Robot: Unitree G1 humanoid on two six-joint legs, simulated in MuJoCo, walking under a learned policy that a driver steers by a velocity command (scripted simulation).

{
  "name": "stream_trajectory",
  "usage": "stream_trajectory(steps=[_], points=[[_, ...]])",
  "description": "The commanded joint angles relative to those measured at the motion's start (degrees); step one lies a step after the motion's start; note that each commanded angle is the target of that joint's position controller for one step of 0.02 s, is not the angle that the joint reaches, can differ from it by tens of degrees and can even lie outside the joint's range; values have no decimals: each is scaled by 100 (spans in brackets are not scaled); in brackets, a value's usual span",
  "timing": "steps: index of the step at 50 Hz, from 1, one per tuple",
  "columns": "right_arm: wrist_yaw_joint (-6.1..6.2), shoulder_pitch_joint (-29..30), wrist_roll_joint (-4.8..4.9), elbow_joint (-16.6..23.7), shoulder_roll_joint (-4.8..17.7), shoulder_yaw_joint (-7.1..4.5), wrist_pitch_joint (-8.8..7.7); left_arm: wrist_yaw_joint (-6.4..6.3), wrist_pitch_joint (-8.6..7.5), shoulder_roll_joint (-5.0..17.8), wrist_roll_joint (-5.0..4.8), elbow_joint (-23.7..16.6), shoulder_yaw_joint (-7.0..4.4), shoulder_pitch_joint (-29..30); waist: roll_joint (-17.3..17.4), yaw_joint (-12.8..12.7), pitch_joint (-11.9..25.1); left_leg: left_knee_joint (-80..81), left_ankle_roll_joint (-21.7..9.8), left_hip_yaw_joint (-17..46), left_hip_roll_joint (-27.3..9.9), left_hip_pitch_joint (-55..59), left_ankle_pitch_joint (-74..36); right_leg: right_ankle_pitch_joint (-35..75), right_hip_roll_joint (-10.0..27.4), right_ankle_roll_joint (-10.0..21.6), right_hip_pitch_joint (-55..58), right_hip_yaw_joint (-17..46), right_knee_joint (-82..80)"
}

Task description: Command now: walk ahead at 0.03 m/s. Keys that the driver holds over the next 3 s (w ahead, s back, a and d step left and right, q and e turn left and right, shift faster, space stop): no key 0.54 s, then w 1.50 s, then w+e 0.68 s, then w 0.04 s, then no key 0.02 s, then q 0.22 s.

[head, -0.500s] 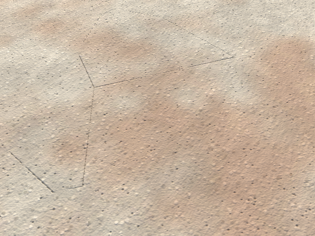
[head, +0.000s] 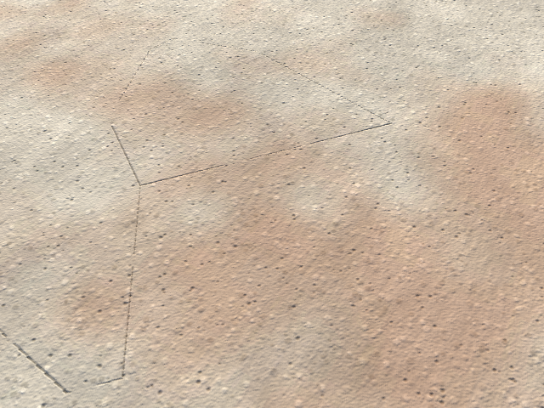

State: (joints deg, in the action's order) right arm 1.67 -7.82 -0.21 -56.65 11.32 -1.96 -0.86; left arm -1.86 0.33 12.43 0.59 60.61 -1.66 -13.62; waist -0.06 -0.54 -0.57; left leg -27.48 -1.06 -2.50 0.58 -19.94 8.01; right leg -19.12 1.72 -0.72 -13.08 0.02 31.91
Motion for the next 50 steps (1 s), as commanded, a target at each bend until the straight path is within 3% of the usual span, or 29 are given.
stream_trajectory(steps=[1,5,15,27,28,30,31,32,34,36,38,40,41,42,43,44,45,46,47,48,50], points=[[53,-16,1,163,621,-142,-83,-6,-178,566,-8,-65,-99,-139,-371,97,-107,253,-155,356,-306,943,65,-157,218,237,-842,247,-1129],[20,-85,34,29,602,-156,-76,18,-252,506,-44,34,-86,-390,-183,23,140,31,-216,328,-332,1074,-975,816,169,229,-393,174,-909],[46,-107,49,-233,632,-176,70,19,-179,448,-51,96,-54,-552,-38,5,82,-65,-131,324,-327,1179,-1244,1528,140,257,-152,125,-856],[98,-64,47,-476,632,-181,137,18,-155,339,-36,141,-42,-620,-62,42,-107,61,-49,347,-338,1201,-936,1254,100,264,-147,99,-1071],[97,-155,43,-549,560,-165,143,11,-147,313,-43,209,-43,-753,-117,30,1,15,-39,230,-238,1229,-354,591,84,307,-93,102,-1186],[94,-45,85,-544,580,-190,135,-16,-123,633,-122,179,-157,-808,-500,-57,-356,-581,-6,-194,142,600,1441,-1513,351,683,-202,611,-1594],[79,212,95,-425,614,-199,82,-32,-146,821,-158,119,-219,-878,-721,-176,-668,-1024,-18,-300,190,-79,1769,-2398,807,961,-129,1236,-1964],[40,471,125,-272,571,-180,-12,-45,-206,1020,-187,80,-295,-896,-945,-261,-970,-1521,-107,-169,6,-625,1669,-2725,1373,1266,-70,1944,-2280],[-54,718,198,-107,556,-180,-208,-51,-376,928,-138,69,-316,-1007,-915,-320,-1279,-2309,-248,210,-413,-1748,1957,-1958,1911,1569,530,2489,-2395],[-146,710,250,-53,586,-194,-363,-12,-473,776,-171,34,-304,-1023,-669,-261,-1183,-2110,-336,314,-635,-2187,2042,-939,1827,1441,1186,2139,-2152],[-221,653,250,-68,526,-199,-452,39,-461,828,-215,-35,-320,-889,-589,-163,-931,-1251,-313,-4,-479,-1294,1662,-329,1450,1218,941,1465,-1991],[-262,-237,247,-426,487,-256,-443,86,-412,939,-230,-111,-340,-652,-597,290,-562,-523,-222,-537,25,730,536,183,1029,1025,-144,834,-1549],[-242,-891,233,-656,643,-363,-404,90,-424,950,-209,-141,-329,-627,-527,571,-275,-462,-223,-623,268,1676,403,998,821,914,-534,608,-1024],[-209,-1658,225,-819,923,-487,-395,95,-459,803,-205,-210,-278,-433,-32,968,46,-118,-437,113,-196,2540,611,1639,473,629,-1017,121,340],[-173,-2411,179,-859,1619,-615,-410,87,-539,328,-158,-484,-154,-396,1664,1059,541,1039,-1240,2877,-1799,3432,1398,347,-274,144,-2269,-501,2693],[-246,-2325,58,-901,1304,-446,-501,83,-630,291,-243,-612,-163,-240,1520,893,703,1813,-1655,4581,-2358,3252,2024,-1187,-421,208,-2833,410,3963],[-260,-1649,72,-714,1086,-334,-579,121,-692,460,-397,-680,-206,-141,998,589,86,1766,-1516,4039,-2369,2783,2429,-873,-8,408,-3364,609,4452],[-295,-1132,79,-532,810,-237,-609,146,-717,561,-407,-681,-225,-69,639,414,-211,1786,-1269,3214,-2082,2324,2250,-272,291,555,-3350,513,4387],[-330,-828,62,-426,723,-173,-617,125,-716,572,-344,-639,-267,-78,410,261,-394,1878,-1095,2551,-1836,1917,1687,231,492,596,-3206,428,4038],[-335,-737,39,-389,645,-130,-617,106,-678,629,-271,-612,-322,-121,425,146,-439,1949,-930,1980,-1580,1612,1108,528,646,591,-2869,391,3654],[-290,-1005,6,-448,599,-90,-578,132,-582,541,-239,-570,-350,-165,483,97,-411,2039,-858,1347,-1313,1438,254,852,688,490,-2569,225,3256]])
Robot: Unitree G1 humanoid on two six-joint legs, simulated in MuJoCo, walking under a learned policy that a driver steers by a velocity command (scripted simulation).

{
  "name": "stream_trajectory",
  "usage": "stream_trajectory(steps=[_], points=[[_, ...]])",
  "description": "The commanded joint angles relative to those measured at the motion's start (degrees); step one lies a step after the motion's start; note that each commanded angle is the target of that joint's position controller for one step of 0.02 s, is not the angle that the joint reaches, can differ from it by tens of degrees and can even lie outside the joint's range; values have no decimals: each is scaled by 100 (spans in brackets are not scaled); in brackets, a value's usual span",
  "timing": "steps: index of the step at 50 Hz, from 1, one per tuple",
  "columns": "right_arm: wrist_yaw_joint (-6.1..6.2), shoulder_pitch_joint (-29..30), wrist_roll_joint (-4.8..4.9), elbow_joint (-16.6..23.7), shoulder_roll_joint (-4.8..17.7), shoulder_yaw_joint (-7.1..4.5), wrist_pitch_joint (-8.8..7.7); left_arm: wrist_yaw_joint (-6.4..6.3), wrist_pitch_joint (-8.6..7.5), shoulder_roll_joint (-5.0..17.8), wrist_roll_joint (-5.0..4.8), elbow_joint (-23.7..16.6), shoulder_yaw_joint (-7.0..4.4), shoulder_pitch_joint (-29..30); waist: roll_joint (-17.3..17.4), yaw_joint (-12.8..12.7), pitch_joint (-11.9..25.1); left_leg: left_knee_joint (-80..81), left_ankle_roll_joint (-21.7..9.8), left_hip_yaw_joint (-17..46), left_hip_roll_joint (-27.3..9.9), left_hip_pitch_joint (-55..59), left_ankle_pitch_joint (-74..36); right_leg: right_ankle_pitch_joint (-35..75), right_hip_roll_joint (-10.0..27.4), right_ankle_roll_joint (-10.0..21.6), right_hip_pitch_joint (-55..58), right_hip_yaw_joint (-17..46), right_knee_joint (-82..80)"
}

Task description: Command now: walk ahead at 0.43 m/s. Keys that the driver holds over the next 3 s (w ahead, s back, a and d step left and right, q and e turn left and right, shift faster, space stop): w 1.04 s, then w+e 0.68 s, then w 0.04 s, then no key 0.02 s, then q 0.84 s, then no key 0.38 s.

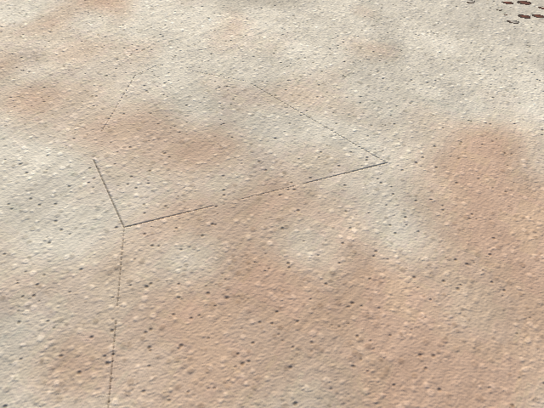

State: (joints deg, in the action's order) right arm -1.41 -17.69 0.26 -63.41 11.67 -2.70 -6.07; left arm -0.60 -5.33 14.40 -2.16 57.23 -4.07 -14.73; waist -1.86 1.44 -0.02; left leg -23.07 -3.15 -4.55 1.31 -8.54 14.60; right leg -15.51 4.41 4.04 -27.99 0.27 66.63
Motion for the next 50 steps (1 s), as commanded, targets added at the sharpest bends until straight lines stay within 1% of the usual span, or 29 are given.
stream_trajectory(steps=[1,3,6,12,14,15,16,17,18,19,20,21,22,23,24,26,27,30,35,39,41,43,44,45,46,47,48,49,50], points=[[60,-186,-44,190,630,-16,-47,15,21,299,58,-273,-113,65,594,-93,-490,1633,-692,1387,-1351,336,-796,643,411,-69,-1178,124,-397],[140,-397,-56,174,780,-29,-28,17,55,230,94,-467,-103,539,478,-31,-568,1705,-781,1247,-1393,444,-1320,975,410,-225,-1510,78,-955],[216,-509,-59,246,825,-31,18,67,41,127,96,-738,-42,1273,503,101,-651,1801,-751,951,-1309,440,-1509,1625,299,-332,-1499,-20,-2111],[252,-1034,41,162,838,-92,97,272,-37,111,41,-1094,67,2278,527,302,-898,1692,-715,651,-1517,1078,-1690,1898,48,-168,-1340,-182,-3346],[260,-1011,56,172,913,-142,140,345,-75,203,30,-1182,60,2331,594,190,-825,1401,-652,597,-1655,1435,-2242,1581,-37,-12,-1165,-208,-3571],[263,-924,50,206,987,-171,157,362,-88,318,29,-1173,16,2157,682,31,-656,1128,-591,555,-1685,1549,-3014,1388,-158,81,-788,-276,-3639],[265,-847,37,241,1083,-204,182,356,-93,488,34,-1106,-61,1801,840,-192,-338,669,-532,510,-1681,1635,-4130,1198,-359,182,-187,-406,-3594],[261,-731,18,274,1102,-210,227,331,-88,713,35,-885,-186,982,923,-641,166,-292,-421,343,-1521,1511,-5046,1133,-586,335,874,-554,-3599],[253,-648,-11,358,1009,-160,245,281,-64,997,39,-576,-323,-101,878,-1115,821,-1664,-224,199,-1256,649,-4685,1187,-383,548,2525,-283,-3468],[185,-1246,-52,489,381,17,179,232,-46,1592,211,-383,-459,-1052,-357,-955,1924,-4038,104,101,-482,-1556,-2176,449,1213,1365,4954,2140,-3551],[128,-1341,79,410,127,118,-2,246,-25,1358,199,-297,-355,-1172,-1151,-849,2629,-5435,195,895,262,-2608,1627,-406,1964,1799,5525,4500,-4866],[107,-702,242,599,663,-35,-139,260,-52,978,136,-344,-229,-655,-867,-841,1761,-5911,34,1251,-126,-3242,1505,-620,1689,1420,4863,3918,-5060],[130,-167,311,781,847,-67,-196,247,-73,698,133,-478,-142,-90,-511,-702,1023,-5820,-64,1030,-443,-3354,1047,-202,1497,1184,3904,2945,-5132],[184,49,245,815,839,-98,-187,272,-115,516,179,-531,-71,361,3,-461,541,-5396,-75,912,-733,-3080,557,450,1288,1056,2875,2214,-5316],[231,-1,150,788,813,-163,-106,293,-162,342,238,-534,-19,586,-11,-224,353,-4998,-95,927,-947,-2670,280,792,1054,927,2210,1699,-5464],[253,-296,118,734,523,-153,64,313,-172,282,259,-424,5,550,-174,0,196,-4610,-86,910,-1069,-2244,142,863,858,942,1599,1255,-5772],[262,-266,113,760,470,-152,118,286,-176,360,246,-364,-4,446,-182,40,71,-4421,-45,858,-1101,-2283,92,948,832,989,1420,1094,-5901],[277,443,33,1042,620,-200,165,144,-171,642,252,-268,-52,113,-63,-43,-238,-3522,159,816,-1176,-2986,-695,1151,837,1046,1503,865,-6140],[170,1484,30,1337,495,-151,89,26,-103,722,178,-174,-50,-384,-88,-344,-368,-1694,249,522,-892,-2975,-2122,1426,586,774,1849,304,-6153],[48,2151,90,1557,481,-83,58,13,-29,777,122,15,-78,-847,-83,-570,-533,-974,206,435,-721,-3049,-2036,1422,795,745,2555,245,-5926],[-27,2317,104,1681,547,-78,23,-3,35,822,109,79,-113,-935,-115,-552,-560,-760,88,472,-685,-3121,-1670,1626,1005,694,2999,301,-5679],[-74,2117,117,1695,707,-124,-12,-22,96,905,104,74,-156,-843,-232,-353,-412,-610,-65,400,-559,-2722,-1211,2332,1127,582,3266,322,-5330],[-76,1756,113,1618,849,-191,-28,-26,123,957,104,36,-171,-707,-326,-120,-171,-558,-162,246,-378,-2129,-1041,3287,1074,503,3289,242,-4905],[-56,946,95,1372,1058,-317,-32,-23,155,894,107,0,-144,-577,-290,303,303,-466,-307,68,-165,-1037,-1080,4123,813,369,3118,18,-3960],[-8,-159,44,1078,1434,-461,-27,-20,161,701,164,-102,-55,-577,-8,695,1101,-692,-596,613,-655,703,-1157,3510,497,176,2196,-224,-2453],[13,-903,-40,910,2034,-609,9,49,51,17,206,-178,147,-1269,1383,480,1978,-352,-1542,3282,-2159,3020,-295,926,-492,-271,-225,-389,-82],[-7,-926,-7,901,1603,-456,18,82,-108,174,126,-118,135,-1119,1564,532,2339,574,-1677,4760,-2441,3283,220,-1672,-741,-228,-1077,497,833],[-4,-411,40,976,1271,-348,0,105,-203,666,-43,-272,2,-577,1266,473,1493,607,-1324,3919,-2233,2642,355,-1428,-364,-95,-1636,623,1199],[3,119,29,1129,1048,-274,-3,80,-233,718,-69,-381,-2,-182,852,327,936,696,-1122,3082,-2022,1758,-21,-883,-27,-29,-1614,442,1021]])
Over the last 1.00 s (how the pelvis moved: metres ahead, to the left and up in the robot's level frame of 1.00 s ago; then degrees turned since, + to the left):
0.15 0.04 0.01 1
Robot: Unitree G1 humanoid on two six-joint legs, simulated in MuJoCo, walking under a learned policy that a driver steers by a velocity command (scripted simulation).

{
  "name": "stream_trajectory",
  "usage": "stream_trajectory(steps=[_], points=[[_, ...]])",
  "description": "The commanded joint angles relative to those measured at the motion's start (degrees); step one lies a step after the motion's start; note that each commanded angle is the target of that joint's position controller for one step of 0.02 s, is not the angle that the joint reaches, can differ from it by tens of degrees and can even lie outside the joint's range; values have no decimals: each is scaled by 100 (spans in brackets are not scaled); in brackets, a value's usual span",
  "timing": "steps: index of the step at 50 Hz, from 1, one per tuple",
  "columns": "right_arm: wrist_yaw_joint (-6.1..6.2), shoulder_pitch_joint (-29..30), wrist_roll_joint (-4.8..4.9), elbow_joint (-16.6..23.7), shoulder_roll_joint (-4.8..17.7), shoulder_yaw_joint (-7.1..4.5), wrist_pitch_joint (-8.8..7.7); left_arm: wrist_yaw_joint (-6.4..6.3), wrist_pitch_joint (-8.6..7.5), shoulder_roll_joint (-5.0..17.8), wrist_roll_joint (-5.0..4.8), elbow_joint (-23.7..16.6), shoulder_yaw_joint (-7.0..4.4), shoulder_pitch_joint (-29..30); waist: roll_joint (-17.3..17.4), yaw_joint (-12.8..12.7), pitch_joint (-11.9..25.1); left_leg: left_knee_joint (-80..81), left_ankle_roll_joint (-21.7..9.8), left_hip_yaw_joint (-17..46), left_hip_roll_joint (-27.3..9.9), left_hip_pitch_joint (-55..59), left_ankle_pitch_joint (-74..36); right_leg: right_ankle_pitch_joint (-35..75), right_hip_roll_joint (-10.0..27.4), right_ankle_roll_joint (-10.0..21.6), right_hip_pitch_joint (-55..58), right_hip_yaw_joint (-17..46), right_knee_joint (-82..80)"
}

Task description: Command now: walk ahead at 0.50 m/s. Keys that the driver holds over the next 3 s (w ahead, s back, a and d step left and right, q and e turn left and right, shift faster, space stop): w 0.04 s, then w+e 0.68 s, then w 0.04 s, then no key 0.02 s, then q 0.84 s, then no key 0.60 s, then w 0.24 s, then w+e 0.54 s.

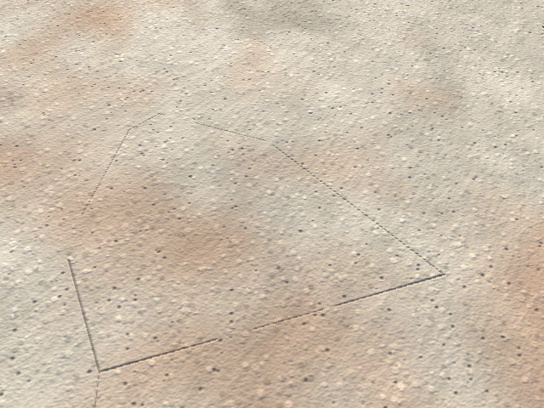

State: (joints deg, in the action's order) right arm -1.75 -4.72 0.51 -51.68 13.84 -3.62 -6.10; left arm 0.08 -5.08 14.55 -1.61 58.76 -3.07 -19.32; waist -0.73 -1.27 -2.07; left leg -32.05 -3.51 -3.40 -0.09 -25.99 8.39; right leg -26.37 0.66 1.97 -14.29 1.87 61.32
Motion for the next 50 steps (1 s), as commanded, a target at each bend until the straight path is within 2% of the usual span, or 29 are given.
stream_trajectory(steps=[1,2,3,5,7,10,13,17,19,22,23,24,25,26,27,28,29,30,31,33,36,39,41,44,46,47,48,49,50], points=[[16,-791,-47,7,636,-118,-7,-35,-231,671,-47,-548,-137,468,411,417,710,1799,-979,2363,-1655,2615,157,648,576,172,-2733,180,1146],[0,-615,-104,10,490,-69,-32,-69,-146,603,9,-526,-178,389,510,203,532,1985,-877,1944,-1447,2039,-95,940,763,173,-2340,220,800],[-12,-582,-126,-25,421,-54,-40,-72,-48,455,7,-470,-170,219,602,85,482,2160,-848,1670,-1360,1741,-152,1087,824,160,-2059,229,644],[32,-751,-126,-136,556,-91,-79,-81,87,273,-12,-436,-157,142,559,11,324,2408,-899,1231,-1330,1484,-457,1320,868,96,-2058,212,393],[116,-942,-155,-225,703,-133,-101,-89,139,316,5,-563,-185,487,424,65,145,2538,-895,930,-1362,1578,-734,1821,851,22,-2487,339,-51],[212,-1083,-155,-270,719,-129,-86,-39,115,291,29,-713,-204,892,393,155,49,2589,-738,417,-1293,1836,-1016,2727,681,-15,-2772,458,-940],[274,-1165,-122,-271,751,-116,-78,56,90,197,47,-911,-155,1442,386,317,-113,2705,-581,-81,-1217,1908,-1018,3376,554,-5,-2570,102,-1839],[311,-1599,-70,-424,810,-145,33,196,97,83,50,-1242,-69,2060,258,550,-365,2467,-528,-389,-1477,2806,-1397,3167,480,110,-2885,-140,-2456],[327,-1642,-33,-433,883,-180,131,282,97,109,41,-1430,-64,2229,292,539,-401,2139,-481,-494,-1634,3236,-1977,2654,405,214,-2966,-322,-2594],[398,-1380,0,-275,1136,-255,261,378,112,409,31,-1543,-201,1775,638,120,82,951,-288,-763,-1668,3404,-4774,1746,-94,510,-1885,-849,-2571],[420,-1272,0,-215,1190,-263,312,377,122,644,15,-1413,-330,1074,671,-277,476,-16,-180,-863,-1557,3227,-5331,1711,-344,666,-950,-954,-2697],[432,-1204,6,-129,1170,-238,315,305,138,1031,7,-1202,-530,134,470,-749,984,-1398,39,-949,-1307,2415,-4703,2032,-382,917,602,-632,-3035],[372,-1533,-138,96,705,-92,201,174,187,1666,17,-1106,-708,-520,-719,-640,1676,-3563,373,-927,-669,209,-1465,1873,991,1646,2750,1730,-3067],[254,-1593,-87,272,316,72,-68,178,142,1693,18,-1210,-631,-438,-1189,-333,2369,-4960,494,286,380,-1372,2478,1335,1958,2440,3826,4615,-4177],[165,-891,146,440,761,-50,-271,169,119,1247,86,-1208,-500,-475,-712,-605,2043,-5131,305,951,11,-2039,2202,1333,1751,2066,3737,4056,-4384],[143,-594,221,536,798,-45,-357,153,84,968,77,-1248,-430,-157,-445,-496,1368,-4779,173,861,-258,-2181,1713,1687,1539,1817,2984,3141,-4369],[185,-531,104,498,783,-70,-365,166,62,793,66,-1362,-369,300,93,-203,910,-4216,174,819,-495,-1858,1349,2192,1286,1644,1999,2500,-4446],[228,-576,-8,475,866,-144,-297,157,52,619,94,-1475,-311,634,118,28,687,-3763,221,803,-659,-1391,1154,2646,1110,1552,1251,2066,-4566],[233,-668,-42,495,852,-169,-201,137,53,577,125,-1555,-286,771,36,187,609,-3540,281,819,-729,-1040,1062,2807,989,1547,776,1923,-4706],[256,-696,-97,569,705,-165,-66,74,39,750,102,-1595,-320,739,-41,295,484,-2991,467,705,-724,-862,889,3139,870,1579,265,1647,-4863],[285,-63,-148,820,590,-124,-8,-44,46,984,68,-1588,-382,456,-134,128,282,-1741,681,581,-552,-925,-122,3228,623,1425,-48,1278,-4921],[209,455,-115,939,429,-40,-52,-90,93,890,58,-1521,-348,237,-348,-138,198,-360,645,437,-278,-496,-1351,3135,360,1105,-132,882,-4773],[131,602,-100,989,427,-13,-110,-101,113,794,91,-1373,-304,-24,-443,-286,239,36,551,342,-154,-257,-1949,3455,442,979,73,821,-4598],[32,586,-120,1015,606,-40,-168,-126,148,727,145,-1265,-251,-98,-516,-279,351,376,253,392,-106,-297,-1688,4035,720,823,833,936,-4045],[-3,159,-136,904,784,-95,-196,-139,167,795,179,-1283,-253,126,-534,-5,532,548,14,335,-5,86,-1367,4737,780,667,1147,921,-3468],[-3,-294,-170,764,894,-140,-210,-147,170,785,178,-1311,-241,238,-452,242,745,789,-120,262,63,688,-1838,5152,555,502,1165,750,-2877],[0,-820,-234,689,1166,-193,-222,-158,165,693,246,-1397,-197,211,-55,402,1294,507,-375,846,-493,1787,-3733,4320,184,265,751,498,-1758],[5,-1069,-318,721,1458,-209,-158,-138,110,412,265,-1359,-97,-663,1160,140,2115,189,-1448,2438,-1799,3672,-5443,1478,-401,-188,-803,243,244],[-21,-1184,-140,644,1073,-131,-43,-83,115,535,258,-1283,-77,-906,1543,162,2644,571,-1897,3558,-2182,4093,-4960,-1083,-535,-378,-1459,410,932]])
Over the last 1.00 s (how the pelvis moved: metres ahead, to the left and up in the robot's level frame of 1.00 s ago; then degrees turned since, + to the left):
0.57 0.00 -0.02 0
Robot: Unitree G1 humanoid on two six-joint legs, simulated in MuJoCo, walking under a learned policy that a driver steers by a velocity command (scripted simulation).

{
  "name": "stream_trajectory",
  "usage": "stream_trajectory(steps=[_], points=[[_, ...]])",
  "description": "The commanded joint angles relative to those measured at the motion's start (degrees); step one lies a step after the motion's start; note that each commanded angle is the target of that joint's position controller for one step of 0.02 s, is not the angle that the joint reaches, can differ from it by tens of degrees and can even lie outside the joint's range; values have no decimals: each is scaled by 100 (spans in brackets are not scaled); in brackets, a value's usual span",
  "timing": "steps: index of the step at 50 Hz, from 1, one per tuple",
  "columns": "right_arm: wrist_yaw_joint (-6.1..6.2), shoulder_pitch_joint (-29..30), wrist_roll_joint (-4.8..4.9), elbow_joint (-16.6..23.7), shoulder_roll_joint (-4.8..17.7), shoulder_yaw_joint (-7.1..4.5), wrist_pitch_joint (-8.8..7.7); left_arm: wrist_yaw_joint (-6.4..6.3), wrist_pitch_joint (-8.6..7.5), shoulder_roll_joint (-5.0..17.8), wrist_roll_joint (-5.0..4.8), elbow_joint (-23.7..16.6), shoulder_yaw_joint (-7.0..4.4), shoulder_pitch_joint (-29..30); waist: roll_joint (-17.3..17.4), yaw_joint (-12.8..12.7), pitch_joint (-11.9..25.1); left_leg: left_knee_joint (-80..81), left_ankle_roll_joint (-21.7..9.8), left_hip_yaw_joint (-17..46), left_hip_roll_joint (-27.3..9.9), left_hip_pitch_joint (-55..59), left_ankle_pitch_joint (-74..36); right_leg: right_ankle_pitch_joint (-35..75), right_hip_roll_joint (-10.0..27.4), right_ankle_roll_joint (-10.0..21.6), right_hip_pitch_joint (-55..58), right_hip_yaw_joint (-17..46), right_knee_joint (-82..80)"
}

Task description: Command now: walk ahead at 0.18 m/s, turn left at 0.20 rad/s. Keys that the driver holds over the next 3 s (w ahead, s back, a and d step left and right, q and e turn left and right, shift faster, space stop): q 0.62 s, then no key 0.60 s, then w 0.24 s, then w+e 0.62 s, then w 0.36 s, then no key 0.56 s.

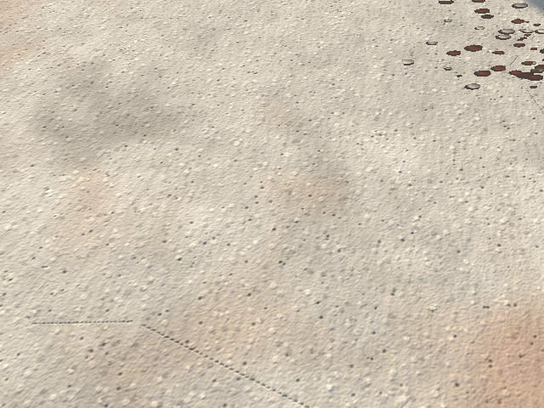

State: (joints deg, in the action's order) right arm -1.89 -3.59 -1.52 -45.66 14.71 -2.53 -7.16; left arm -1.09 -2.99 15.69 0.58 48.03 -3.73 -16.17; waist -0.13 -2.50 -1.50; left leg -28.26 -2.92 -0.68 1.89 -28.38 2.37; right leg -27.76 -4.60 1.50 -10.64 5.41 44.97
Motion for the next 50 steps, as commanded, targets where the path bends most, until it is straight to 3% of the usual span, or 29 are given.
stream_trajectory(steps=[1,2,3,5,7,9,11,16,18,19,20,21,22,23,24,25,27,29,32,37,39,40,41,42,43,44,46,48,50], points=[[-13,-1005,206,192,969,-243,170,50,-31,823,-77,-319,-105,-768,946,382,2080,416,-1746,3233,-2182,3842,-2550,-852,230,-374,-2278,214,3025],[15,-666,210,335,956,-245,278,14,60,858,-121,-456,-127,-186,454,437,1466,630,-1490,2895,-1923,3125,-1358,-552,349,-389,-2566,75,3101],[48,-448,176,417,936,-223,362,-35,156,835,-95,-531,-152,112,163,390,947,886,-1356,2619,-1767,2295,-703,-313,453,-384,-2626,-9,2869],[111,-273,97,497,967,-248,470,-135,292,682,-33,-617,-163,144,391,174,601,1220,-1114,2293,-1351,1218,68,49,583,-334,-2097,-43,2004],[168,-291,60,557,991,-292,538,-197,282,460,-12,-592,-121,9,723,115,712,1260,-1054,1990,-1070,962,-79,231,460,-373,-1737,-188,1256],[243,-374,118,612,1066,-352,584,-227,259,432,-15,-602,-110,52,755,149,982,1195,-1071,2017,-1046,1070,-48,513,410,-442,-1587,-143,769],[298,-371,180,685,1099,-390,652,-228,263,449,-24,-653,-106,226,747,211,1063,1213,-1004,2138,-1000,1044,576,846,365,-489,-1473,-88,362],[352,-477,204,789,1079,-420,804,-157,167,509,-81,-795,-117,484,935,303,855,1129,-843,2651,-921,1106,1265,967,232,-446,-1173,-38,-708],[379,-405,251,860,1059,-415,875,-97,88,524,-108,-735,-145,231,940,105,798,884,-666,2701,-758,1002,1167,1470,209,-310,-569,-156,-1755],[393,-509,274,874,953,-384,900,-87,67,692,-87,-710,-205,77,811,55,803,619,-452,2576,-547,706,1389,1705,523,-172,-26,-18,-2246],[381,-677,251,917,652,-302,904,-121,86,1099,45,-756,-295,-89,-59,125,936,-478,-125,1988,-110,7,2369,1725,1737,266,625,956,-2567],[355,-576,283,1166,651,-332,830,-101,151,1436,259,-782,-378,155,-1756,313,587,-1751,156,774,704,-945,3172,2621,2670,1093,273,2322,-2952],[328,-719,171,1052,1127,-469,767,-111,120,1107,296,-985,-297,464,-1302,326,594,-2981,351,950,299,-924,3101,3090,2809,1330,101,2267,-2868],[309,-922,220,901,1246,-544,800,-138,109,836,206,-1092,-228,771,-880,453,589,-3475,434,908,261,-905,2772,3339,2505,1122,73,1648,-2694],[339,-1090,228,752,1146,-542,885,-142,110,715,105,-1154,-192,960,-643,510,538,-3803,559,807,204,-910,2506,3386,2156,889,106,1111,-2577],[355,-1125,210,737,1048,-520,954,-150,116,668,23,-1160,-170,1000,-628,461,465,-4151,667,762,153,-1042,2257,3490,2049,837,162,840,-2528],[325,-954,264,880,820,-444,1014,-176,168,673,32,-1149,-154,896,-723,358,352,-4199,817,499,61,-1048,1969,3681,1846,889,111,315,-2575],[295,-548,303,1125,700,-379,1008,-217,236,745,51,-1111,-191,643,-890,124,350,-3589,920,344,-88,-1195,1794,3664,1887,990,516,160,-2589],[204,-330,260,1344,569,-296,986,-218,299,964,28,-1085,-283,501,-999,-25,565,-2632,915,175,-287,-628,1947,3757,2048,1079,657,4,-2501],[123,-515,242,1361,640,-310,986,-63,297,1131,-148,-1019,-329,583,-1123,70,623,-933,549,-206,-113,608,1806,3843,2156,1066,418,-43,-2234],[114,-894,211,1200,634,-329,967,-42,285,967,-249,-914,-258,582,-946,323,614,683,225,-260,7,1638,524,3528,1948,687,41,-246,-1799],[160,-1008,193,1211,855,-368,962,-12,240,707,-141,-809,-170,291,-406,269,869,841,66,382,-451,2611,-565,2685,1670,216,-528,-558,-1296],[262,-1021,108,1340,1396,-441,972,79,175,203,219,-999,33,219,1425,42,1151,450,-534,2005,-1978,3531,-3085,-175,1087,-394,-1792,-1102,80],[212,-982,-37,1319,1102,-335,887,21,187,507,99,-1077,-67,629,1402,385,1174,585,-1535,2312,-2465,2755,-2940,-1118,877,-579,-2063,-580,792],[161,-860,-76,1278,955,-285,785,-22,238,833,-50,-1035,-157,773,1003,430,901,756,-1530,2008,-2145,2383,-2222,-955,936,-604,-2001,-405,1231],[156,-615,-30,1205,870,-259,718,-48,290,832,-84,-957,-187,739,933,316,714,796,-1248,1672,-1797,2258,-1652,-627,955,-598,-2048,-330,1315],[173,-254,89,1183,851,-234,682,-121,405,824,-24,-778,-223,522,905,179,502,839,-1003,1339,-1532,1890,-1497,-81,942,-674,-1865,-284,1346],[203,-152,71,1119,686,-179,682,-111,405,644,-43,-686,-180,316,820,64,588,825,-957,1066,-1346,1719,-1562,293,880,-707,-1467,-340,1054],[216,-138,77,1052,604,-161,692,-97,380,455,-54,-677,-95,413,844,159,607,763,-927,983,-1258,1772,-1324,419,877,-678,-1187,-402,293]])
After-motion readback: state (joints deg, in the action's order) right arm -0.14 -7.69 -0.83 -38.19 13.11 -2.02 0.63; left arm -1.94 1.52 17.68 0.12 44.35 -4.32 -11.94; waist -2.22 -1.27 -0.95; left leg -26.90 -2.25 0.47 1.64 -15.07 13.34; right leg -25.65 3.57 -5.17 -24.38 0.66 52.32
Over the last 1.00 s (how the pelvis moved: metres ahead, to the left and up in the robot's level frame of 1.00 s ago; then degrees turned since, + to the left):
0.57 -0.10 0.00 -21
